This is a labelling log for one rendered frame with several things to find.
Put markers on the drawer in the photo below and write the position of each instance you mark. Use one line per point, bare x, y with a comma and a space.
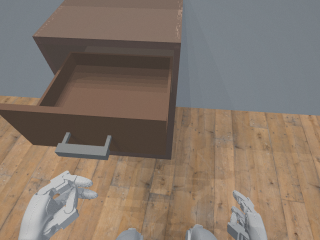
95, 95

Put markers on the cabinet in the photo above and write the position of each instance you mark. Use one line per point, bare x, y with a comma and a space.
135, 27

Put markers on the robot right shin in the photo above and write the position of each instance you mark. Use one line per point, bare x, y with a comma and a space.
198, 226

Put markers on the handle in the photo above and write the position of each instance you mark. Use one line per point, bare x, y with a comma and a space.
65, 149

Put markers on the robot left hand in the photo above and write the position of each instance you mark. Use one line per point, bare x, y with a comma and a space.
36, 223

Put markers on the robot right hand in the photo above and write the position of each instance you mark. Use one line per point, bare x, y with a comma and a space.
250, 225

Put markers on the right robot thigh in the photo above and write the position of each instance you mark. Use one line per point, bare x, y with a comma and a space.
198, 233

